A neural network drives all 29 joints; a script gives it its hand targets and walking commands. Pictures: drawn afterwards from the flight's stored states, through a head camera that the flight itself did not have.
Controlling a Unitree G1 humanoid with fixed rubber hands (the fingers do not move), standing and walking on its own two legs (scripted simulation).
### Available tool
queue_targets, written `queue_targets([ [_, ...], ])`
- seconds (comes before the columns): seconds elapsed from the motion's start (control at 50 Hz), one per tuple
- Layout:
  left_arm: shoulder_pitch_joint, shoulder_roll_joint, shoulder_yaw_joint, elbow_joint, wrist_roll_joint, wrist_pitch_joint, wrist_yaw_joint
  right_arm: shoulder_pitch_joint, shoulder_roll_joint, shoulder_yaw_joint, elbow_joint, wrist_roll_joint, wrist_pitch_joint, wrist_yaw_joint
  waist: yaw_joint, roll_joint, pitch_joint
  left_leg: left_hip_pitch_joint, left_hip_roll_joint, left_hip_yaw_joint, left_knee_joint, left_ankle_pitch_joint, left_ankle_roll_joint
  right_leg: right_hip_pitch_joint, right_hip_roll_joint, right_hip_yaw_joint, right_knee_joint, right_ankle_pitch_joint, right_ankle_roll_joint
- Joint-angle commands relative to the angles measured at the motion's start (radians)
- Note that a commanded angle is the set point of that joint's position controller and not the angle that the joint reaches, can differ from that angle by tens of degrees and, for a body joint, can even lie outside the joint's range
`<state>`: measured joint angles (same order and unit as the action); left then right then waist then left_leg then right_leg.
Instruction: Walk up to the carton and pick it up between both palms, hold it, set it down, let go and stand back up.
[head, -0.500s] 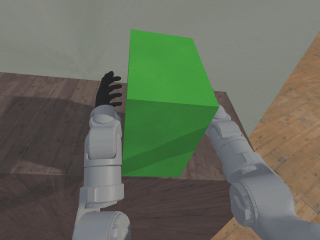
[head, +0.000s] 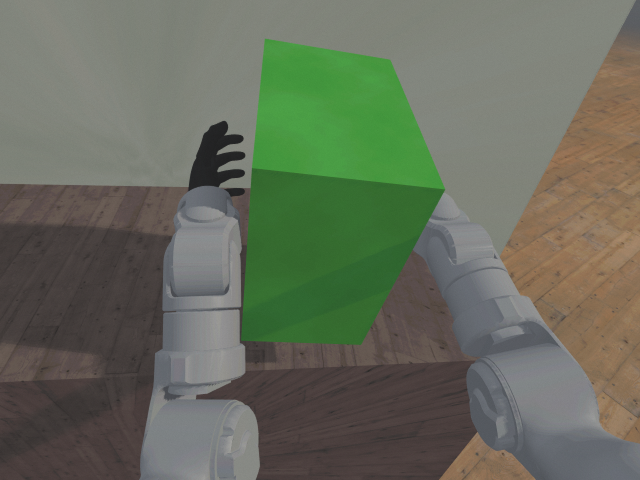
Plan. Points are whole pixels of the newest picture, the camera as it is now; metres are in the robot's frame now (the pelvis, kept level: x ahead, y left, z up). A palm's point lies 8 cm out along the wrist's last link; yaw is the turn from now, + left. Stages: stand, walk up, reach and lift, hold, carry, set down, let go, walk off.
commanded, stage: reach and lift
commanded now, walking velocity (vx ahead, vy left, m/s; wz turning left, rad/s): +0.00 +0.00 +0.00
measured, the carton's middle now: (315, 200) +0.42 +0.04 +0.19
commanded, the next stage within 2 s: hold in 1.26 s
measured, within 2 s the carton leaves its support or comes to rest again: neither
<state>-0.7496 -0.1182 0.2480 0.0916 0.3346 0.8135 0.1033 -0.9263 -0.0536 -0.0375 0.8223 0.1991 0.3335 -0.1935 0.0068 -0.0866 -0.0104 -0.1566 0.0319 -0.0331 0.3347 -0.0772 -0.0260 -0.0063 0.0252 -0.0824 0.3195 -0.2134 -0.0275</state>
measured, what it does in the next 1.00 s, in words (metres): stands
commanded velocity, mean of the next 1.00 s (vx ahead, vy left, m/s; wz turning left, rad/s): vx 0.00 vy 0.00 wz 0.00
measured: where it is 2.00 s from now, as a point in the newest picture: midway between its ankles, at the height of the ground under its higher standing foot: outside the picture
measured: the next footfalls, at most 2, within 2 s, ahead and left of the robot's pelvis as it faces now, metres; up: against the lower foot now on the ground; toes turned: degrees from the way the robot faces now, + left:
none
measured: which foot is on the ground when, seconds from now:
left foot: down 0.00-1.00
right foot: down 0.00-1.00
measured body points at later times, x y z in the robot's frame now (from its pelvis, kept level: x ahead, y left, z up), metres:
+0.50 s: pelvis +0.01 +0.01 +0.00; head -0.06 +0.05 +0.44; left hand +0.39 +0.14 +0.27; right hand +0.40 -0.12 +0.25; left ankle +0.07 +0.13 -0.75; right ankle -0.02 -0.10 -0.75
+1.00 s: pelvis +0.02 +0.01 +0.00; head -0.06 +0.05 +0.44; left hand +0.40 +0.13 +0.31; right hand +0.41 -0.13 +0.28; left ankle +0.07 +0.13 -0.75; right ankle -0.02 -0.10 -0.75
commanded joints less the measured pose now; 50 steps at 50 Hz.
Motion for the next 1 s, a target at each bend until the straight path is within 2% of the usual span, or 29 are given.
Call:
queue_targets([
  [0.0,-0.636,-0.509,-0.447,-0.034,-0.176,-0.051,-0.137,-0.813,0.492,0.235,-0.410,0.081,-0.055,0.080,-0.065,0.133,-0.477,0.384,-0.035,0.016,0.027,0.157,0.026,-0.121,0.013,0.002,-0.075,0.159,0.083],
  [0.08,-0.631,-0.507,-0.440,-0.009,-0.170,-0.036,-0.140,-0.802,0.486,0.234,-0.415,0.097,-0.024,0.067,-0.077,0.146,-0.444,0.368,-0.035,0.011,0.021,0.151,0.018,-0.107,0.013,0.007,-0.074,0.168,0.086],
  [0.12,-0.667,-0.518,-0.462,-0.056,-0.184,-0.035,-0.139,-0.818,0.497,0.248,-0.436,0.121,-0.018,0.062,-0.084,0.165,-0.488,0.382,-0.033,0.005,0.031,0.181,0.007,-0.098,0.019,0.006,-0.063,0.188,0.083],
  [0.18,-0.672,-0.507,-0.450,-0.044,-0.175,-0.025,-0.139,-0.822,0.507,0.276,-0.453,0.151,0.003,0.055,-0.075,0.168,-0.463,0.379,-0.036,0.003,0.031,0.188,0.007,-0.090,0.018,0.012,-0.063,0.194,0.085],
  [0.32,-0.704,-0.511,-0.427,0.016,-0.175,-0.006,-0.142,-0.891,0.526,0.285,-0.498,0.177,0.029,0.045,-0.060,0.150,-0.455,0.345,-0.032,0.009,0.016,0.129,0.021,-0.094,0.027,0.022,-0.065,0.151,0.085],
  [0.42,-0.735,-0.503,-0.380,0.080,-0.165,-0.003,-0.153,-0.922,0.551,0.289,-0.476,0.191,0.054,0.035,-0.048,0.120,-0.433,0.316,-0.035,0.020,0.006,0.090,0.035,-0.092,0.027,0.034,-0.070,0.136,0.092],
  [0.5,-0.778,-0.508,-0.391,0.085,-0.189,-0.002,-0.159,-0.957,0.567,0.297,-0.504,0.215,0.069,0.020,-0.065,0.118,-0.476,0.334,-0.042,0.021,0.029,0.136,0.028,-0.082,0.031,0.041,-0.066,0.185,0.097],
  [0.56,-0.790,-0.495,-0.357,0.153,-0.183,0.001,-0.164,-0.984,0.566,0.285,-0.490,0.215,0.092,0.010,-0.062,0.094,-0.442,0.299,-0.044,0.026,0.015,0.076,0.037,-0.091,0.029,0.049,-0.077,0.143,0.102],
  [0.58,-0.814,-0.500,-0.364,0.138,-0.194,-0.002,-0.164,-0.999,0.570,0.285,-0.497,0.221,0.095,0.009,-0.067,0.095,-0.464,0.299,-0.043,0.023,0.015,0.073,0.036,-0.089,0.030,0.047,-0.072,0.144,0.102],
  [0.64,-0.826,-0.502,-0.358,0.156,-0.201,0.000,-0.167,-1.004,0.573,0.290,-0.496,0.240,0.109,0.001,-0.067,0.097,-0.481,0.309,-0.044,0.023,0.026,0.104,0.029,-0.083,0.034,0.051,-0.070,0.178,0.102],
  [0.7,-0.833,-0.510,-0.365,0.155,-0.212,0.009,-0.169,-1.021,0.568,0.300,-0.519,0.266,0.124,-0.013,-0.081,0.107,-0.501,0.323,-0.048,0.021,0.044,0.159,0.017,-0.067,0.038,0.055,-0.065,0.237,0.106],
  [0.78,-0.855,-0.495,-0.346,0.169,-0.216,0.022,-0.173,-1.019,0.554,0.293,-0.505,0.289,0.156,-0.025,-0.086,0.110,-0.461,0.304,-0.048,0.019,0.033,0.137,0.012,-0.071,0.037,0.059,-0.069,0.231,0.110],
  [0.84,-0.883,-0.498,-0.348,0.172,-0.225,0.033,-0.173,-1.066,0.552,0.303,-0.530,0.315,0.167,-0.028,-0.082,0.118,-0.498,0.310,-0.048,0.015,0.044,0.152,0.005,-0.067,0.042,0.059,-0.067,0.235,0.108],
  [0.9,-0.894,-0.483,-0.324,0.190,-0.217,0.041,-0.172,-1.050,0.541,0.293,-0.493,0.329,0.189,-0.030,-0.080,0.125,-0.461,0.294,-0.049,0.017,0.039,0.149,0.002,-0.072,0.043,0.062,-0.067,0.236,0.109],
  [0.96,-0.903,-0.482,-0.320,0.181,-0.226,0.051,-0.170,-1.090,0.541,0.300,-0.529,0.350,0.190,-0.031,-0.074,0.126,-0.510,0.306,-0.049,0.014,0.050,0.175,0.001,-0.061,0.045,0.065,-0.061,0.267,0.111],
  [0.98,-0.891,-0.477,-0.305,0.214,-0.217,0.056,-0.171,-1.079,0.534,0.293,-0.507,0.350,0.200,-0.034,-0.075,0.122,-0.475,0.299,-0.049,0.015,0.047,0.170,0.001,-0.066,0.045,0.069,-0.066,0.269,0.110],
])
